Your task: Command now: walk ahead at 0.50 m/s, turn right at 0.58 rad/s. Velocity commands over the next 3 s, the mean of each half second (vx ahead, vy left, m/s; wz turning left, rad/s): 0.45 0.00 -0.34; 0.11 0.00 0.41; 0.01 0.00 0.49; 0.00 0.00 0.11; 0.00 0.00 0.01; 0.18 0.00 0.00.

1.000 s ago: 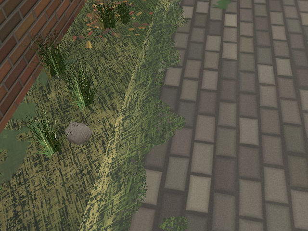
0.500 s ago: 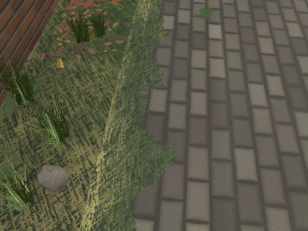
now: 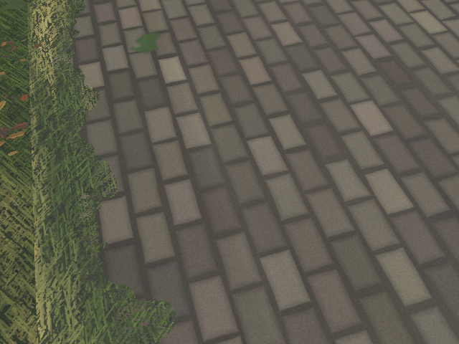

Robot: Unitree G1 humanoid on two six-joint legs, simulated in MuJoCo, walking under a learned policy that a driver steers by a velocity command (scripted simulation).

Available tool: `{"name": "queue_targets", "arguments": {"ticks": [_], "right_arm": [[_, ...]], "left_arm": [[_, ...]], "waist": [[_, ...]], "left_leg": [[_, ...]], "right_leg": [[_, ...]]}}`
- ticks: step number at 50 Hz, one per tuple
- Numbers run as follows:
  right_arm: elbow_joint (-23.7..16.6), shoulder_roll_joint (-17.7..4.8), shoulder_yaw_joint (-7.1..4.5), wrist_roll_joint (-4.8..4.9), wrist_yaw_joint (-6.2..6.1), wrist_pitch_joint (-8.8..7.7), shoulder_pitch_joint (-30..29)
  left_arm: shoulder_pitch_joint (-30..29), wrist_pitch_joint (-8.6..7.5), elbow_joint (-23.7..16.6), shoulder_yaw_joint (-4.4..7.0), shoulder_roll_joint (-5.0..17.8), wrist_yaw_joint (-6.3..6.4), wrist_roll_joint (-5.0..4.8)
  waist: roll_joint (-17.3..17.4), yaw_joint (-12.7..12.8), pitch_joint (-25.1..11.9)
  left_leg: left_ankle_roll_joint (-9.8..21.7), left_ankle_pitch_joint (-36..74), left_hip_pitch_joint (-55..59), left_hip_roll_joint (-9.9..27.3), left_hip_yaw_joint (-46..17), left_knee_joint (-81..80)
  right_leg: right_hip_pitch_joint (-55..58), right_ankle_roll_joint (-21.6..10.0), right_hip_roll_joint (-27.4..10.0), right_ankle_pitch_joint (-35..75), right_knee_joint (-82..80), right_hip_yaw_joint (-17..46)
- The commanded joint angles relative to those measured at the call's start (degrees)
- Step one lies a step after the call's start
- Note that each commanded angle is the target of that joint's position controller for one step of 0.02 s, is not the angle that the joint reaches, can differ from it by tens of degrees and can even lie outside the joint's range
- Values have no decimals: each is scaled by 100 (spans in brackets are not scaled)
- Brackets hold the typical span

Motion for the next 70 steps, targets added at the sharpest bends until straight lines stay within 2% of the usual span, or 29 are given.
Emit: {"name": "queue_targets", "arguments": {"ticks": [1,2,4,5,9,17,19,22,24,25,26,27,28,29,30,32,35,43,49,53,54,55,56,57,58,59,61,66,70], "right_arm": [[-1085,-801,-154,14,113,-180,-891],[-1077,-709,-103,50,116,-250,-862],[-905,-693,-119,-123,96,-130,-622],[-907,-627,-103,-177,114,-19,-365],[-1110,-599,-90,-190,172,159,-919],[-1554,-570,9,-122,257,127,-2309],[-1609,-498,69,-95,271,70,-2494],[-1490,-534,86,-70,242,-33,-2119],[-1062,-788,-10,-61,162,-115,-913],[-817,-825,-31,-95,117,-195,-192],[-681,-1245,-114,-173,63,-228,471],[-746,-1674,-217,-105,126,-175,210],[-869,-1378,-204,185,191,-97,-58],[-1002,-1148,-155,198,187,-56,-623],[-1065,-869,-79,158,175,0,-938],[-977,-807,-54,158,117,74,-885],[-989,-1063,-145,58,127,121,-836],[-1150,-1246,-297,15,68,395,-610],[-1250,-1288,-367,-55,77,496,-620],[-1355,-1268,-377,6,124,558,-974],[-1404,-1171,-349,69,108,552,-1036],[-1437,-781,-257,111,93,535,-702],[-1491,-824,-283,79,46,492,-616],[-1452,-1333,-389,-111,34,489,-820],[-1365,-1339,-423,-92,64,508,-721],[-1271,-1246,-408,-91,97,564,-578],[-1214,-1196,-379,-61,205,664,-462],[-1469,-1024,-256,6,299,738,-1133],[-1513,-871,-158,42,280,760,-1242]], "left_arm": [[1898,85,205,452,1559,186,-137],[1616,65,220,374,1262,212,-200],[1047,-18,139,242,820,237,-288],[1057,-80,99,220,840,237,-292],[1552,-226,197,228,972,216,-278],[2486,-277,457,115,881,259,-247],[2518,-268,514,67,831,303,-204],[2424,-292,595,10,847,355,-142],[2150,-314,598,37,995,404,-101],[1962,-319,570,53,1066,402,-156],[1976,-362,358,-3,898,417,-225],[3100,-299,432,-66,392,401,-449],[2805,-221,514,-22,837,415,-172],[2198,-189,358,-7,849,394,-117],[1900,-168,284,-24,815,372,-61],[1780,19,165,-35,731,321,-17],[1832,211,118,-72,575,338,-54],[769,363,-253,-37,697,424,-100],[628,240,-411,-92,691,489,-233],[1295,106,-342,-108,729,564,-307],[1490,67,-305,-65,888,607,-262],[1266,70,-426,25,1368,655,-175],[609,113,-708,87,1781,631,-93],[773,140,-626,65,1491,586,-62],[584,131,-674,-50,1080,542,-127],[421,126,-717,-91,932,511,-147],[452,134,-800,-107,902,529,-134],[1301,145,-607,2,1074,501,-134],[1285,110,-524,47,1148,421,-123]], "waist": [[-212,817,-1229],[-79,588,-661],[186,99,-335],[-158,-7,-496],[-100,99,-340],[-347,626,-100],[-312,664,41],[-523,478,-106],[-566,-49,-560],[-374,-444,-835],[244,-567,-1489],[1540,132,-2341],[498,90,-2412],[293,152,-1539],[0,228,-1032],[145,380,-667],[279,464,-842],[628,47,-611],[742,-45,-631],[758,324,-670],[562,414,-650],[-489,114,-695],[-1282,12,-385],[-669,69,-385],[-393,-100,-364],[-405,-183,-317],[-814,-122,-426],[-839,375,-495],[-942,371,-565]], "left_leg": [[62,209,-4063,-356,-1457,3180],[98,750,-3879,-150,-1452,2663],[62,1072,-3082,90,-1521,1888],[-17,1072,-2778,91,-1529,1749],[-219,1527,-3106,37,-1397,1061],[-26,2798,-3721,-195,-1268,-712],[102,2830,-3488,-367,-1058,-1228],[428,2633,-2404,-748,-899,-1743],[662,2495,-1377,-1046,-965,-2089],[764,3412,-492,-913,-1083,-2706],[1050,5801,896,213,-2196,-2215],[2359,8720,2354,1804,-4328,-1923],[2312,8137,1806,1464,-4464,-2395],[2180,7065,1022,1170,-3822,-2629],[1974,6280,370,852,-3456,-2922],[1697,5618,-518,436,-3032,-3266],[1601,4938,-1026,197,-2876,-3369],[1303,1009,-952,-27,-3817,-3743],[1271,1554,-708,-60,-4341,-3433],[938,2058,-1021,-293,-4553,-3131],[640,1428,-1435,-569,-4367,-2915],[286,96,-1960,-1180,-3579,-1892],[109,-491,-2942,-2012,-2229,-565],[29,-353,-2632,-1394,-2140,498],[30,-58,-2426,-1342,-2147,907],[-11,229,-2419,-1333,-2084,1308],[-125,425,-2644,-1290,-1892,1869],[-326,382,-3024,-1107,-1750,1150],[-209,170,-2346,-1062,-1648,140]], "right_leg": [[3961,-1354,-2164,-130,-2044,4086],[3147,-1132,-1968,483,-2100,3368],[2128,-604,-1213,1425,-2242,2362],[1912,-721,-1243,1887,-2266,2258],[1781,-674,-966,2053,-2444,2072],[2869,-250,-1028,2680,-2479,1962],[2973,-150,-999,3588,-2296,1654],[2939,123,-1035,5026,-1824,1389],[3118,281,-1010,5870,-685,1283],[2833,361,-799,5252,344,1078],[1788,478,-375,2848,2000,840],[84,795,579,-2380,4067,691],[7,747,265,-1868,4265,1153],[-308,781,64,-1536,4258,1166],[-398,799,-129,-1337,3954,1124],[-95,902,-309,-1163,3412,1070],[185,1026,-256,-1106,2975,950],[-489,1195,-321,-813,1760,1105],[0,1030,-39,-1233,766,1166],[1279,780,152,-887,-1035,1123],[1878,689,-133,-554,-1871,1332],[2258,380,-1355,-1056,-2517,2542],[1978,-209,-2517,-373,-2709,3840],[1443,-539,-2585,738,-2367,3416],[1300,-413,-2145,1327,-2188,2754],[1321,-223,-1746,1700,-2057,2129],[1695,-128,-1447,2439,-1854,1538],[2730,-293,-1640,3083,-1591,1387],[2572,-356,-1744,3041,-1485,1300]]}}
